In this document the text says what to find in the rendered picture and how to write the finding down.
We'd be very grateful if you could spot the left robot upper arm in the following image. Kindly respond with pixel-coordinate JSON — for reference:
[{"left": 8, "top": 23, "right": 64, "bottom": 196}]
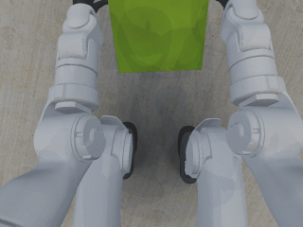
[{"left": 0, "top": 113, "right": 106, "bottom": 227}]

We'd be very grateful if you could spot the right robot upper arm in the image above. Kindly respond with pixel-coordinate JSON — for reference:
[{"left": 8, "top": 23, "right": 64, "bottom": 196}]
[{"left": 225, "top": 106, "right": 303, "bottom": 227}]

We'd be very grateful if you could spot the right robot foot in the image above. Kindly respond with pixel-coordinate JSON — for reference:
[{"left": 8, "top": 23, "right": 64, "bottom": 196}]
[{"left": 177, "top": 126, "right": 197, "bottom": 184}]

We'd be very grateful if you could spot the robot left thigh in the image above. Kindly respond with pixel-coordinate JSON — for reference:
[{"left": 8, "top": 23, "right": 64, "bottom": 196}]
[{"left": 72, "top": 124, "right": 133, "bottom": 227}]

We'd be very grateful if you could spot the robot right forearm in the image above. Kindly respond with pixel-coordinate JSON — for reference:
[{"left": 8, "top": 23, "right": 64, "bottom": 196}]
[{"left": 220, "top": 0, "right": 301, "bottom": 117}]

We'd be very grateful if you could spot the robot left forearm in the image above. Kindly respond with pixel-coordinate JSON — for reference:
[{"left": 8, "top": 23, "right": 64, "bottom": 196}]
[{"left": 33, "top": 3, "right": 104, "bottom": 145}]

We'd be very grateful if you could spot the left robot hand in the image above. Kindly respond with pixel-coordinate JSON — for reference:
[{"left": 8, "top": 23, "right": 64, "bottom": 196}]
[{"left": 73, "top": 0, "right": 108, "bottom": 13}]

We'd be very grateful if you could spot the carton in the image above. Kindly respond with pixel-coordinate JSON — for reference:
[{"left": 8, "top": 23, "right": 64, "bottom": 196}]
[{"left": 108, "top": 0, "right": 209, "bottom": 73}]

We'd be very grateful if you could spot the right robot hand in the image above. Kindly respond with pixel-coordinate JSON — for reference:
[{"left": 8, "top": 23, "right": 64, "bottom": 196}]
[{"left": 216, "top": 0, "right": 229, "bottom": 10}]

